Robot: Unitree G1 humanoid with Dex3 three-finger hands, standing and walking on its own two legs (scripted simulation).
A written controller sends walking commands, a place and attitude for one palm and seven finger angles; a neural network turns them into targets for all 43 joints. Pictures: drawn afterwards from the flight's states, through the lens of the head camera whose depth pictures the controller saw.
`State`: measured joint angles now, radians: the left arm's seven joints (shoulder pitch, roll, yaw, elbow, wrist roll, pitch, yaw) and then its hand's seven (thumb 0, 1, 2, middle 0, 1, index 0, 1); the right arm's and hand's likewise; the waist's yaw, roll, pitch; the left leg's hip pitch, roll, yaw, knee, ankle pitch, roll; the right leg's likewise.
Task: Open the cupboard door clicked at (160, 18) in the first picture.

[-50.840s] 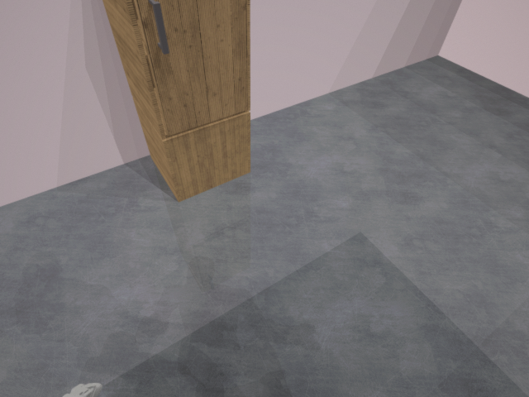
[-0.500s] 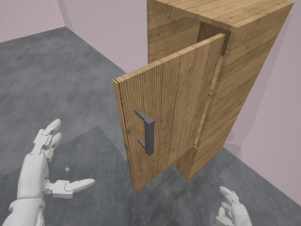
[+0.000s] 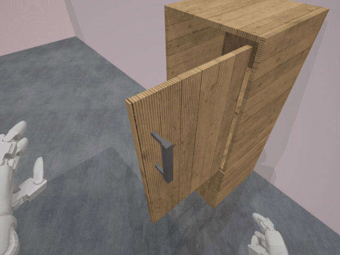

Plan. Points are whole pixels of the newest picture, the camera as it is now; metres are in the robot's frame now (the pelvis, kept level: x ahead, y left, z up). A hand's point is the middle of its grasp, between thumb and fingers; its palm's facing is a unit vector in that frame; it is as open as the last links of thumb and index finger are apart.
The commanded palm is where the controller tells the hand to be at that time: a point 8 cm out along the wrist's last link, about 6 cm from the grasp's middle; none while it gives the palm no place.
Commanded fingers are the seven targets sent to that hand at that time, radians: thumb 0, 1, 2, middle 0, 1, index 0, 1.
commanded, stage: draw the hand back to the body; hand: left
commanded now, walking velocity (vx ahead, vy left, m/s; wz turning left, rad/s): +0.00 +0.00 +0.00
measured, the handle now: (162, 158) +0.32 +0.07 +0.07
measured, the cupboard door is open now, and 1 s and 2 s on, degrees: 89 89 89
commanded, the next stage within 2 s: step back with the hand held close in 0.30 s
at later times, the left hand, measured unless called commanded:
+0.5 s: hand (42, 179) +0.19 +0.26 +0.16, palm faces +0.45 -0.79 -0.41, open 7.4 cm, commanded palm +0.13 +0.29 +0.17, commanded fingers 0.00 0.90 0.90 -0.20 -0.30 -0.20 -0.30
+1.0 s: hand (8, 219) +0.12 +0.28 +0.15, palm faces +0.39 -0.77 -0.51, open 7.4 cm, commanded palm +0.06 +0.32 +0.17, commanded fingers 0.00 0.90 0.90 -0.20 -0.30 -0.20 -0.30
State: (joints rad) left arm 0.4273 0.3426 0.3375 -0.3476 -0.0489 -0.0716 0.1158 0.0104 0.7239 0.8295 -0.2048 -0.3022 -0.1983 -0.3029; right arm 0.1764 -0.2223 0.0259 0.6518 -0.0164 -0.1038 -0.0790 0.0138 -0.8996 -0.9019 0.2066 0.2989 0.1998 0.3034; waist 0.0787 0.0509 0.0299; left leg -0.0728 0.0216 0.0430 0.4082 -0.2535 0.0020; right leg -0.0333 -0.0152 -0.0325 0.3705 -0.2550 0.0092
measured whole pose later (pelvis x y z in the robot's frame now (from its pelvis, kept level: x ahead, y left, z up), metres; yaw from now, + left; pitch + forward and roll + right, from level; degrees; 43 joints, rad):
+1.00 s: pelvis -0.09 +0.02 -0.01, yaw -1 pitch -1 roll -1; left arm 0.55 0.42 0.43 -0.52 -0.02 -0.19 0.14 0.02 0.89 0.90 -0.22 -0.30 -0.21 -0.30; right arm 0.20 -0.22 0.00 0.54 0.00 -0.06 -0.08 0.01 -0.90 -0.90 0.21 0.30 0.20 0.30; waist 0.01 0.00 0.06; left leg -0.35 0.01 0.07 0.55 -0.18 0.04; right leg -0.32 -0.03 0.00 0.53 -0.18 0.03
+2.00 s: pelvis -0.28 +0.01 +0.00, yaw -2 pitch +0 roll +1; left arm 0.57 0.42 0.39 -0.48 -0.03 -0.16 0.15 0.02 0.89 0.90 -0.21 -0.30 -0.21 -0.30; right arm 0.23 -0.20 0.02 0.65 -0.02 -0.11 -0.07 0.01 -0.90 -0.90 0.21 0.30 0.20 0.30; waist 0.02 -0.03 -0.01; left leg -0.44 -0.02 0.04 0.75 -0.32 0.00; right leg -0.20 0.04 -0.05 0.47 -0.26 -0.09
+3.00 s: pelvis -0.30 +0.05 +0.00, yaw -1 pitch -1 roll -1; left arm 0.55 0.39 0.38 -0.44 -0.03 -0.19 0.15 0.02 0.89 0.90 -0.21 -0.30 -0.21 -0.30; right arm 0.22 -0.21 0.01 0.62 -0.01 -0.12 -0.08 0.01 -0.90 -0.90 0.21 0.30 0.20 0.30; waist 0.00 0.00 0.03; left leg -0.24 0.02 0.08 0.43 -0.18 0.03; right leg -0.20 -0.01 -0.05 0.40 -0.19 0.00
